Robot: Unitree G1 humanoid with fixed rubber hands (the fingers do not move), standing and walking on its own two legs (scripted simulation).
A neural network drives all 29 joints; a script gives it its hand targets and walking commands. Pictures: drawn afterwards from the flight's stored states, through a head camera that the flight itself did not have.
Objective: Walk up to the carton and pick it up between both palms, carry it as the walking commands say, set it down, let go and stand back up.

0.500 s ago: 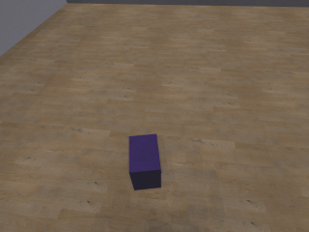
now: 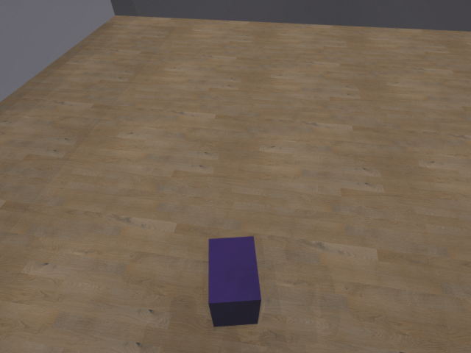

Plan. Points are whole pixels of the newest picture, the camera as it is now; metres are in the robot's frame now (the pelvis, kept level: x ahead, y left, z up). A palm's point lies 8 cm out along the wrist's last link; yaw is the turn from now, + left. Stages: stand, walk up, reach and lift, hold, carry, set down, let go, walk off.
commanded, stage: walk up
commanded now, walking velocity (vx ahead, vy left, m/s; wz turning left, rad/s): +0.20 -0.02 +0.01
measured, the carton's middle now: (233, 282) +0.52 +0.02 -0.63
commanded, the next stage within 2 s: none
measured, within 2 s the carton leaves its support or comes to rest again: neither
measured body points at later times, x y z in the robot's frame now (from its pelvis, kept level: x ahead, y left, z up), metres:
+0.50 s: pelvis +0.04 -0.01 +0.00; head +0.06 -0.02 +0.45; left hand +0.13 +0.23 -0.13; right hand +0.08 -0.24 -0.15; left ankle -0.01 +0.12 -0.73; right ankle +0.02 -0.12 -0.73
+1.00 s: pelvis +0.02 +0.00 +0.00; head +0.02 -0.01 +0.45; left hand +0.11 +0.24 -0.12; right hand +0.06 -0.24 -0.15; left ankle -0.01 +0.12 -0.73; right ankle +0.02 -0.12 -0.73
